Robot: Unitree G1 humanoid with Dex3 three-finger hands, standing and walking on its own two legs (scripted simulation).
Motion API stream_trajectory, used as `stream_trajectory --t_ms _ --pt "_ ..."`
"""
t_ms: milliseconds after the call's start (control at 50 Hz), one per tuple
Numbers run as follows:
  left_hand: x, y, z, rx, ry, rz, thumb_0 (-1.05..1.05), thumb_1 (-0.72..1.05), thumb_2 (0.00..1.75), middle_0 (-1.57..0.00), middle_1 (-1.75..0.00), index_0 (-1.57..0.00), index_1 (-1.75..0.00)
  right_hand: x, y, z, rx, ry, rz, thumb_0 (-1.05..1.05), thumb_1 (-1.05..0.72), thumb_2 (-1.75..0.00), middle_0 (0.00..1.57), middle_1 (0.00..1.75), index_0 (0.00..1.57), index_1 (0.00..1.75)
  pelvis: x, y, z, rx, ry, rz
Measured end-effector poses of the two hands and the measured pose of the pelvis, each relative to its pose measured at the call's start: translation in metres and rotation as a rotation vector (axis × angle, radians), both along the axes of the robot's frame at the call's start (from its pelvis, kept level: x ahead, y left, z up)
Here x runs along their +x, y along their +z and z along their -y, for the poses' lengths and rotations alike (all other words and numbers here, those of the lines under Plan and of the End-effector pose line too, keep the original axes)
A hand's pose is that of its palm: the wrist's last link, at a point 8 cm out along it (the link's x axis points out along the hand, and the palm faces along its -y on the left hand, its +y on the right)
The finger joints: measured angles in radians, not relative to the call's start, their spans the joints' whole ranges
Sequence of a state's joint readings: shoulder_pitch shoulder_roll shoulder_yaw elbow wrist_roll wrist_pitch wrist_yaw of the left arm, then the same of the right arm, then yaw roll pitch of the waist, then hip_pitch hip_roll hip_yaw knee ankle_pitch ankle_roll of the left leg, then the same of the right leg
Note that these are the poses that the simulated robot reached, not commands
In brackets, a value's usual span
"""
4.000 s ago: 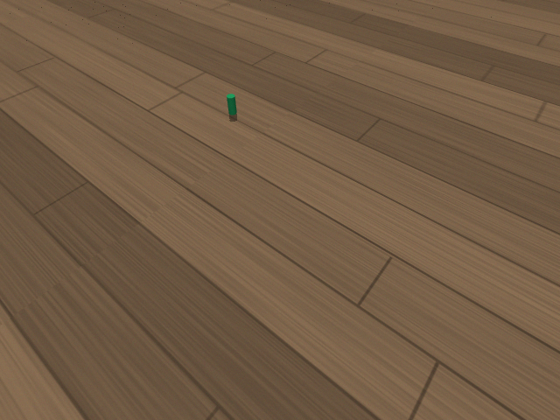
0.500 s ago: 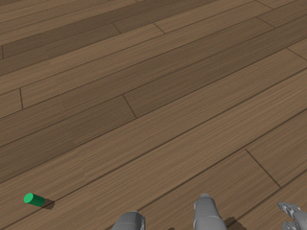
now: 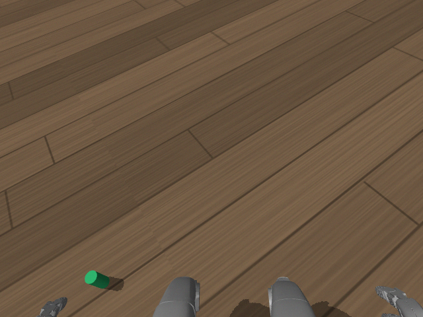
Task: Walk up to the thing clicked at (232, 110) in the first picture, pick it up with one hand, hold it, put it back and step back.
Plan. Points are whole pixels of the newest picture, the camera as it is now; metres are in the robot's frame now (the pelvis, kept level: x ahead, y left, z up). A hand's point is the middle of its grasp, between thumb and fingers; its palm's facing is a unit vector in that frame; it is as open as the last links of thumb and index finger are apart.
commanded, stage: walk up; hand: left
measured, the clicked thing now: (97, 279) +0.32 +0.57 -0.68
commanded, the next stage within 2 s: none
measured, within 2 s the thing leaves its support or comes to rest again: neither
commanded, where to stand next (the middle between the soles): -0.11 +0.42 m, yaw -13 degrees
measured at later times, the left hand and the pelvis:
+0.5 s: hand out of the picture -0.01 +0.51 -0.13, palm faces -0.17 -0.84 -0.51, open 7.4 cm; pelvis -0.10 +0.24 +0.00, yaw -7 degrees
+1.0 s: hand out of the picture -0.10 +0.80 -0.13, palm faces -0.08 -0.80 -0.59, open 7.4 cm; pelvis -0.22 +0.47 -0.01, yaw -8 degrees
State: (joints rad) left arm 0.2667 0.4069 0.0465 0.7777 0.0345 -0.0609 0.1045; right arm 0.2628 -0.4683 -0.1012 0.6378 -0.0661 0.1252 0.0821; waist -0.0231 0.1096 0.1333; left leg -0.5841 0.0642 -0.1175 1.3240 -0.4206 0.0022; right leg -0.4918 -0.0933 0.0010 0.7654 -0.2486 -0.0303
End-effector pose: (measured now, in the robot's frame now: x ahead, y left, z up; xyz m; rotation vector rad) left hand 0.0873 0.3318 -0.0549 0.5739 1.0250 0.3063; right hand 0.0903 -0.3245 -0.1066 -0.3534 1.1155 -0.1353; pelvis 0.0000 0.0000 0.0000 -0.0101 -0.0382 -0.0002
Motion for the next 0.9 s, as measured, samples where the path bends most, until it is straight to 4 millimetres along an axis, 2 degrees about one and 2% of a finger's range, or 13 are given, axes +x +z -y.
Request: stream_trajectory --t_ms 60,120,180,220,320,420,520,640,720,800,840,900 --pt "-0.012 0.000 -0.048 0.036 -0.020 -0.016 0.00 0.89 0.89 -0.21 -0.31 -0.22 -0.30 -0.002 -0.001 -0.025 -0.021 -0.007 0.046 0.00 -0.91 -0.90 0.20 0.30 0.21 0.30 -0.013 -0.009 -0.037 0.003 -0.018 -0.011" --pt "-0.023 -0.010 -0.106 0.066 -0.029 -0.020 0.00 0.89 0.89 -0.21 -0.31 -0.22 -0.30 -0.012 -0.006 -0.056 -0.062 -0.012 0.061 0.00 -0.91 -0.90 0.20 0.30 0.21 0.30 -0.029 -0.024 -0.081 -0.008 -0.028 -0.020" --pt "-0.036 -0.023 -0.159 0.089 0.003 -0.037 0.00 0.89 0.89 -0.21 -0.31 -0.21 -0.30 -0.040 -0.008 -0.097 -0.083 -0.025 0.047 0.00 -0.91 -0.90 0.20 0.30 0.21 0.30 -0.046 -0.032 -0.118 0.027 -0.063 0.013" --pt "-0.045 -0.027 -0.179 0.087 0.032 -0.068 0.00 0.89 0.89 -0.20 -0.30 -0.21 -0.30 -0.066 -0.006 -0.124 -0.072 -0.052 0.019 0.00 -0.91 -0.90 0.20 0.30 0.21 0.30 -0.051 -0.027 -0.138 -0.027 -0.061 0.012" --pt "-0.060 -0.027 -0.199 0.007 0.022 -0.124 0.00 0.90 0.90 -0.20 -0.30 -0.21 -0.30 -0.121 0.009 -0.183 -0.034 -0.125 -0.078 0.00 -0.91 -0.90 0.20 0.30 0.21 0.30 -0.066 -0.002 -0.169 -0.033 -0.060 -0.020" --pt "-0.077 -0.028 -0.202 -0.060 -0.022 -0.166 0.00 0.90 0.90 -0.20 -0.30 -0.21 -0.30 -0.153 0.011 -0.215 -0.030 -0.137 -0.110 0.00 -0.90 -0.90 0.21 0.30 0.21 0.30 -0.083 0.006 -0.206 -0.017 -0.089 -0.039" --pt "-0.102 -0.029 -0.220 -0.059 -0.072 -0.176 0.00 0.89 0.89 -0.20 -0.31 -0.21 -0.30 -0.164 -0.009 -0.242 -0.019 -0.166 -0.085 0.00 -0.90 -0.90 0.21 0.30 0.21 0.30 -0.106 -0.002 -0.243 -0.051 -0.121 -0.018" --pt "-0.125 -0.011 -0.274 -0.022 -0.046 -0.087 0.00 0.89 0.89 -0.21 -0.31 -0.22 -0.30 -0.165 -0.006 -0.294 0.012 -0.116 -0.040 0.00 -0.91 -0.90 0.20 0.30 0.21 0.30 -0.134 0.003 -0.289 -0.007 -0.104 0.004" --pt "-0.136 -0.001 -0.325 0.012 -0.071 -0.047 0.00 0.89 0.89 -0.21 -0.31 -0.22 -0.30 -0.166 -0.004 -0.322 -0.004 -0.106 0.026 0.00 -0.91 -0.90 0.20 0.30 0.21 0.30 -0.154 -0.001 -0.332 0.010 -0.113 -0.003" --pt "-0.147 -0.005 -0.391 0.056 -0.091 -0.029 0.00 0.89 0.89 -0.21 -0.31 -0.22 -0.30 -0.178 -0.007 -0.358 -0.041 -0.112 0.056 0.00 -0.91 -0.90 0.20 0.30 0.21 0.30 -0.174 -0.015 -0.383 -0.007 -0.107 -0.009" --pt "-0.152 -0.013 -0.430 0.072 -0.087 -0.013 0.00 0.89 0.89 -0.21 -0.31 -0.22 -0.30 -0.190 -0.010 -0.381 -0.067 -0.110 0.055 0.00 -0.91 -0.90 0.20 0.30 0.21 0.30 -0.186 -0.026 -0.411 -0.004 -0.101 -0.002" --pt "-0.165 -0.027 -0.478 0.088 -0.034 -0.018 0.00 0.89 0.89 -0.20 -0.31 -0.21 -0.30 -0.223 -0.010 -0.423 -0.070 -0.120 0.030 0.00 -0.91 -0.90 0.20 0.30 0.21 0.30 -0.202 -0.031 -0.443 0.022 -0.144 0.038"
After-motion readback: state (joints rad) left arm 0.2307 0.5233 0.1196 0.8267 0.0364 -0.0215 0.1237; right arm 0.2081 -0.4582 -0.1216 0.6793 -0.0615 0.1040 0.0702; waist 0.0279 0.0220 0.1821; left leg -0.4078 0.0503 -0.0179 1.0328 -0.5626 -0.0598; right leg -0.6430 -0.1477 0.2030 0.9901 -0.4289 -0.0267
